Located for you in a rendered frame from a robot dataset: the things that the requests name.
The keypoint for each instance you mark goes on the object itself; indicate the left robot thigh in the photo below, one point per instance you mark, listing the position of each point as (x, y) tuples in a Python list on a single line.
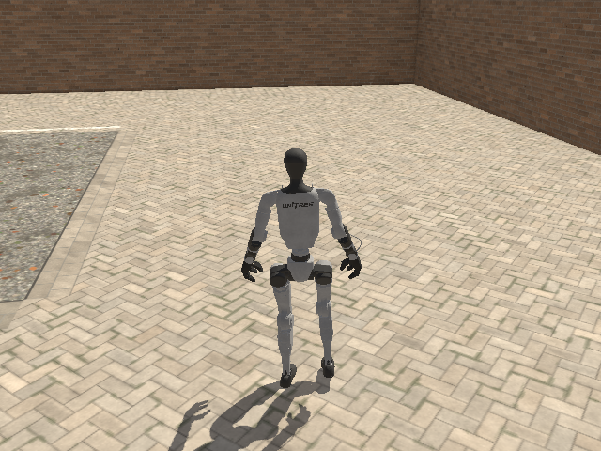
[(282, 292)]

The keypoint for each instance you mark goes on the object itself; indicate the robot left upper arm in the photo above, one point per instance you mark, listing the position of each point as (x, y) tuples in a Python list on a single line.
[(268, 199)]

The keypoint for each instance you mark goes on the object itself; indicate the robot right forearm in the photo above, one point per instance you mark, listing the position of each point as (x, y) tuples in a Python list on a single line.
[(348, 246)]

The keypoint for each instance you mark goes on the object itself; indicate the robot left forearm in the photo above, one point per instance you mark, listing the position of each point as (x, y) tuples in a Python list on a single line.
[(252, 249)]

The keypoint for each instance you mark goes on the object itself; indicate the right robot foot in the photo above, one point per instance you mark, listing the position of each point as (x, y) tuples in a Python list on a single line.
[(328, 370)]

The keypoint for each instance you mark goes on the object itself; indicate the left robot hand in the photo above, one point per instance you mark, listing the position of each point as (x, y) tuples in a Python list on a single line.
[(252, 268)]

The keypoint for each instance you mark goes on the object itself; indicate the right robot hand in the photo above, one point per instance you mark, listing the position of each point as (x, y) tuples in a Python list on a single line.
[(356, 264)]

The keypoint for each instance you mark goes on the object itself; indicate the robot right upper arm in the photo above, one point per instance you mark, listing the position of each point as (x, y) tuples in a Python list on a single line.
[(327, 197)]

